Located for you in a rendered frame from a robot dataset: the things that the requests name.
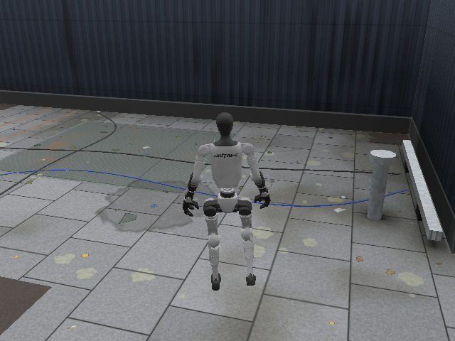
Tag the robot left upper arm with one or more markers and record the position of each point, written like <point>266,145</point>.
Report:
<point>203,151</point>

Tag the left robot forearm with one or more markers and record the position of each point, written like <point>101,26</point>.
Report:
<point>191,190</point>

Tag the right robot forearm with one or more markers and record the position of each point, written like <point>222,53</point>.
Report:
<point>261,185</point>

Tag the left robot thigh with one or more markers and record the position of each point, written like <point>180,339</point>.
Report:
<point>210,209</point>

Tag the robot right upper arm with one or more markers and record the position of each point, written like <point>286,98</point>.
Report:
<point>248,149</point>

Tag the right robot thigh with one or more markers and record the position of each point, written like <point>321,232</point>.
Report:
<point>244,206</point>

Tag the robot thigh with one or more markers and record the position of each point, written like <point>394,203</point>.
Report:
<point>244,206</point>
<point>210,209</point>

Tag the left robot hand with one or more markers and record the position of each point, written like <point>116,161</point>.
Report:
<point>189,205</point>

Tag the right robot hand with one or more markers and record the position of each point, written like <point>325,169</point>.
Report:
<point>260,198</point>

